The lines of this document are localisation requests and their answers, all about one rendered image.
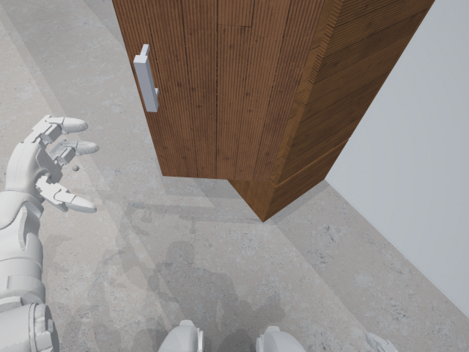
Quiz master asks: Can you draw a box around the left robot upper arm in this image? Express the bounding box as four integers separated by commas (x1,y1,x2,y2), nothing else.
0,303,59,352

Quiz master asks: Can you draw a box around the right robot hand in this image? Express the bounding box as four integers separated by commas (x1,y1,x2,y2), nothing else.
366,332,398,352

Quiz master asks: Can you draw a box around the left robot hand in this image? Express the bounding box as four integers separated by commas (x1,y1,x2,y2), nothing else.
4,115,99,213

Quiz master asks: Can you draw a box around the robot left thigh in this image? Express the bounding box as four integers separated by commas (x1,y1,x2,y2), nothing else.
158,326,204,352

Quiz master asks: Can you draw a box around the cupboard door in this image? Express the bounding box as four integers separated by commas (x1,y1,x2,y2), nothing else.
112,0,325,182

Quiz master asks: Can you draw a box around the left robot forearm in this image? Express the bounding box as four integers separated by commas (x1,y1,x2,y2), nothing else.
0,191,45,313

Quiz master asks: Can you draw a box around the left robot shin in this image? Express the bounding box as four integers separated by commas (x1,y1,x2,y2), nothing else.
179,320,194,326

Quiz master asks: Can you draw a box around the handle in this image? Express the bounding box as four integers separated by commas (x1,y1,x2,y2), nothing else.
133,44,159,112

